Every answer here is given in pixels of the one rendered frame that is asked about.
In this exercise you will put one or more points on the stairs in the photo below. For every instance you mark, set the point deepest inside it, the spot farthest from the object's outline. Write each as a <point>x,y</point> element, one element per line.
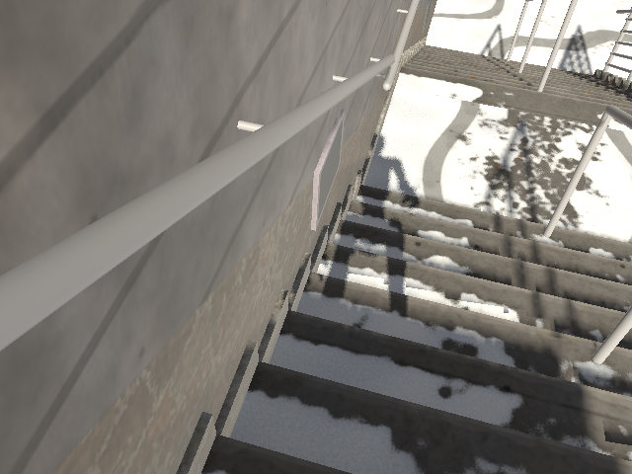
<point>441,339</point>
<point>500,71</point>

